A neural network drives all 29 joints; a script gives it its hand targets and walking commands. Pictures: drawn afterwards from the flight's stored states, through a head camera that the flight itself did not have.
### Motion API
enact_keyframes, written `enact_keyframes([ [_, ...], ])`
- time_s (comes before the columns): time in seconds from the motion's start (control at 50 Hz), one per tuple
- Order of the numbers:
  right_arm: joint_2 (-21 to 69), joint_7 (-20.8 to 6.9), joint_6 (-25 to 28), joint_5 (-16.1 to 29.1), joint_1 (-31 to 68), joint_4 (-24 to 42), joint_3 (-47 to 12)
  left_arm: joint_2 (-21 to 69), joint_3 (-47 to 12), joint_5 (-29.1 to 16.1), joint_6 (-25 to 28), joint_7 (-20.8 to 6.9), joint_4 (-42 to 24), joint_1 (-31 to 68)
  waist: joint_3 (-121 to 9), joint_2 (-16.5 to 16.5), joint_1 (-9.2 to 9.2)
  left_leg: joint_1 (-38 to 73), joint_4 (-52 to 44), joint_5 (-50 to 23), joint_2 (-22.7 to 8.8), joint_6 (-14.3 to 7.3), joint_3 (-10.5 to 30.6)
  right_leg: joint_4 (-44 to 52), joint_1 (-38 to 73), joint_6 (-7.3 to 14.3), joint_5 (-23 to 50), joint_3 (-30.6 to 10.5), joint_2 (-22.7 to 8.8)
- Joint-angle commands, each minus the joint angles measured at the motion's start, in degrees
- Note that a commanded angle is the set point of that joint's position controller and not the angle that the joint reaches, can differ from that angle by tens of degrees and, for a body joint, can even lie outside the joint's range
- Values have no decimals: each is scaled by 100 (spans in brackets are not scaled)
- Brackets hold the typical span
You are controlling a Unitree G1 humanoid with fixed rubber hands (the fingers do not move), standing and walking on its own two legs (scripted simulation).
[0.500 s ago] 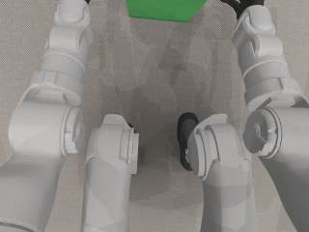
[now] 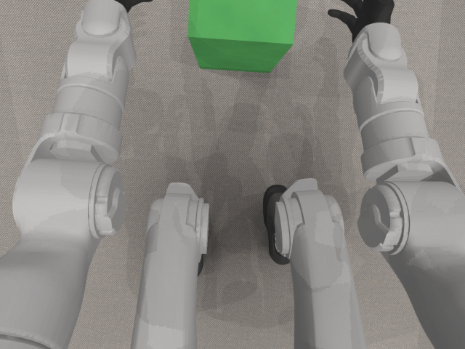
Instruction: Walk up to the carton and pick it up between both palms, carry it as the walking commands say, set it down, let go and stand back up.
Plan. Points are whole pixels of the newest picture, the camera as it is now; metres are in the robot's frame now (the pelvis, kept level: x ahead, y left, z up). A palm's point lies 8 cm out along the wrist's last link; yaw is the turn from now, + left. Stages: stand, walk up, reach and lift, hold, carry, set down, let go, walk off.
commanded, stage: set down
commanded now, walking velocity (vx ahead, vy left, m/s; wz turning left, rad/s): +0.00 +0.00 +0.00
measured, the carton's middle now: (239, 12) +0.62 -0.01 -0.32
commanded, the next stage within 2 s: let go in 0.96 s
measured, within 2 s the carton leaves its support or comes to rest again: neither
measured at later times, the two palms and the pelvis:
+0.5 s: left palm out of the picture +0.56 +0.16 +0.02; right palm out of the picture +0.53 -0.18 +0.02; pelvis +0.02 +0.00 +0.13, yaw +0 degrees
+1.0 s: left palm out of the picture +0.56 +0.16 +0.13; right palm out of the picture +0.52 -0.18 +0.13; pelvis +0.04 -0.01 +0.24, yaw +1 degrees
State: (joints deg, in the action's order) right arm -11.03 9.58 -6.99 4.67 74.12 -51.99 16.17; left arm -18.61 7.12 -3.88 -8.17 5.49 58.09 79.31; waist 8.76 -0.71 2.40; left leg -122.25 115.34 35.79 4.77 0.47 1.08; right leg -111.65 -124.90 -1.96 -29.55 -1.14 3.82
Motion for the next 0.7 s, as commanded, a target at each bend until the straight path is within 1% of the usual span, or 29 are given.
enact_keyframes([
  [0.0, -393, -24, 88, -147, 1102, 671, 106, -407, 194, 132, 111, -35, -639, 1375, -6645, 369, 0, 2943, -1481, -1970, 35, 62, -245, 868, 3936, -65, 2028, 442, 208],
  [0.1, -312, -36, 34, -264, 971, 958, 166, -371, 359, 229, 79, -66, -791, 1136, -6986, 272, -57, 3235, -1957, -2180, 83, 52, -268, 1344, 4316, -111, 2234, 431, 248],
  [0.28, -240, -58, -106, -377, 688, 1293, 207, -293, 468, 304, -17, -139, -1138, 895, -7317, 294, -9, 4129, -2854, -2495, 146, 58, -276, 2269, 4893, -151, 2447, 461, 274],
  [0.48, -97, -127, -164, -497, 387, 1433, 251, -196, 635, 462, -39, -243, -1229, 622, -7234, 337, -6, 5002, -3926, -2809, 157, 81, -235, 3377, 5621, -181, 2670, 434, 257],
  [0.68, 164, -186, -91, -772, 0, 1515, 369, -54, 888, 690, 98, -394, -1180, 280, -6849, 304, -11, 5744, -5110, -3084, 116, 91, -147, 4598, 6581, -199, 2934, 340, 201],
])
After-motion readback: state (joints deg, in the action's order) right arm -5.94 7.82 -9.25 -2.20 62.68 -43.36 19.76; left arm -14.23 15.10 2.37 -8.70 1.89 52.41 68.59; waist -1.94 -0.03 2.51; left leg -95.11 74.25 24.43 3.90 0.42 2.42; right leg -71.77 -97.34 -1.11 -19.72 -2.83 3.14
